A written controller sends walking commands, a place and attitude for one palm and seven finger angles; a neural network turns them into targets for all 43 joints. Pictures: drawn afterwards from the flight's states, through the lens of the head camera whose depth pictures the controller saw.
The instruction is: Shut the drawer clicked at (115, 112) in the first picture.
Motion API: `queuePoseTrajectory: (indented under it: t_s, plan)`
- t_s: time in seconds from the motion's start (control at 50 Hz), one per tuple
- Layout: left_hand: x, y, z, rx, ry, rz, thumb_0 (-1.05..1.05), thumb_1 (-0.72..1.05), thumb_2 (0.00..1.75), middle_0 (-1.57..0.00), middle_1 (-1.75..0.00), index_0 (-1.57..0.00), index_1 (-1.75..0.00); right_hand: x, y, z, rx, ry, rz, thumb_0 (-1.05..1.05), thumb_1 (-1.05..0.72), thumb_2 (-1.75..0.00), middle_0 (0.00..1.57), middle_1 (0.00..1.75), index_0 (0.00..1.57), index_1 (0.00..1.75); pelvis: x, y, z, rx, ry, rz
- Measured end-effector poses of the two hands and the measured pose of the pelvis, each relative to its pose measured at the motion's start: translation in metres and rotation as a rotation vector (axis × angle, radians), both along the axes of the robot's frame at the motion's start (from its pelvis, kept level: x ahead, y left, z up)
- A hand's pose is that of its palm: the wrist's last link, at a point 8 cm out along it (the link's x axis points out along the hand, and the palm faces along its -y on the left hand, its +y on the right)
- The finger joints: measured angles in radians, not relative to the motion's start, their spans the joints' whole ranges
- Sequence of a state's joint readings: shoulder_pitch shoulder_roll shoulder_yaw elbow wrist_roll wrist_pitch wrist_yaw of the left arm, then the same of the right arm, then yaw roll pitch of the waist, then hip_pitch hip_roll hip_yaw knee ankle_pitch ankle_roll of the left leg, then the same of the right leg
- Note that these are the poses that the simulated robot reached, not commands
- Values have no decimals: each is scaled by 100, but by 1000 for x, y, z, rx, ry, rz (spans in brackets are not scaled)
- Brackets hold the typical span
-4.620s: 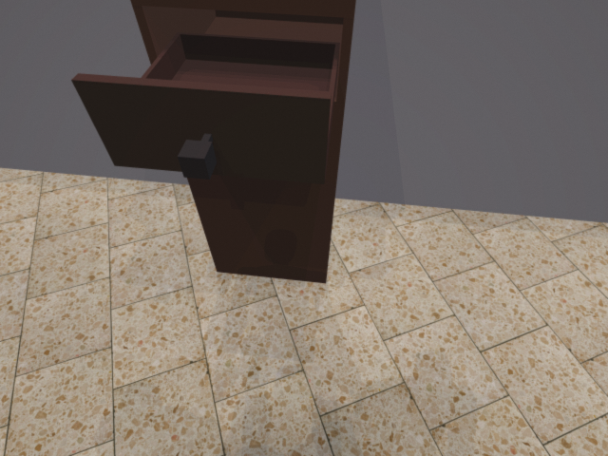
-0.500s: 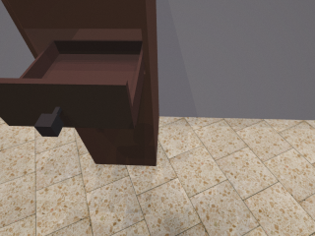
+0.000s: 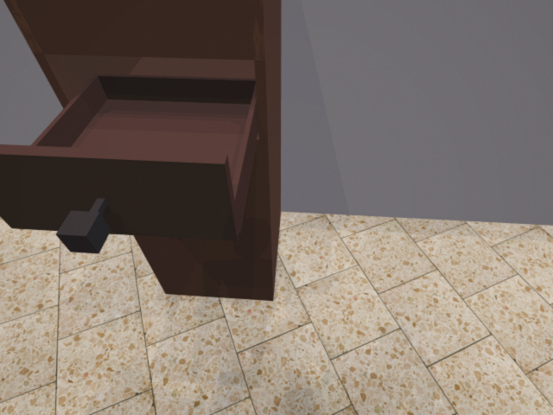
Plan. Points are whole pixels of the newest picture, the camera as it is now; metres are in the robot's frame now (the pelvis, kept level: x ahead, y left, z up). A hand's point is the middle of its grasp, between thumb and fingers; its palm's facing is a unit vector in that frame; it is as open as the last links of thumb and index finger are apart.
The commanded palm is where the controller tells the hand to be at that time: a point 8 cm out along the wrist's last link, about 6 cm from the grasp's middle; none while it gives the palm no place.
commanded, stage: come to a stop and stand still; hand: left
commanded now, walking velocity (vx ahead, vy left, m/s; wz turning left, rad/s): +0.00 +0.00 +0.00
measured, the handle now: (91, 221) +0.34 +0.29 +0.11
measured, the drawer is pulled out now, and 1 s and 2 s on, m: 0.28 0.28 0.28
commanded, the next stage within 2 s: look again from close up in 0.18 s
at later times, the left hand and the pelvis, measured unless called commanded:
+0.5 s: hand out of the picture +0.01 +0.17 -0.17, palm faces +0.03 -0.98 -0.20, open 7.4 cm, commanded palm none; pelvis +0.01 -0.01 +0.00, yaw +0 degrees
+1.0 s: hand out of the picture -0.01 +0.16 -0.17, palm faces +0.04 -0.98 -0.19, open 7.4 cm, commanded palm none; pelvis +0.00 +0.00 +0.00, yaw +0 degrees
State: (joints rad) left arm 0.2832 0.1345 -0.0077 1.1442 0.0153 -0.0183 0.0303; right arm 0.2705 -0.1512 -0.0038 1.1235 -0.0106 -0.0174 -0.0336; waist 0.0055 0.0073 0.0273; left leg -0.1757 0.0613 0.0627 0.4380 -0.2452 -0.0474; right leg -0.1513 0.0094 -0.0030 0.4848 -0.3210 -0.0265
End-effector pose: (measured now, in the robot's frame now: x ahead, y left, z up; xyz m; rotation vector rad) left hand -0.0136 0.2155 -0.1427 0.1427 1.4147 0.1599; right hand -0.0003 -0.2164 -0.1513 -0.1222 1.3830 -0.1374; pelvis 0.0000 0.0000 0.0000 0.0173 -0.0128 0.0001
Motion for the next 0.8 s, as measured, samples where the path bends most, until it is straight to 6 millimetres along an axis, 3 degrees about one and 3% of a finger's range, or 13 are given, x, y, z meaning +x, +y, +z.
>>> queuePoseTrajectory:
  t_s: [0.36, 0.8]
  plan:
    - [16, 2, 1, 13, -24, -1, 1, 91, 90, -20, -30, -20, -30, 9, -6, 1, -5, 7, 5, 0, -92, -90, 19, 30, 20, 30, 8, -5, 1, -1, -2, 4]
    - [8, -3, 0, -2, -15, 9, 0, 91, 90, -20, -30, -20, -30, 3, -5, 3, -6, 20, 2, 0, -91, -90, 19, 30, 20, 30, 6, -6, 1, -4, -4, 7]
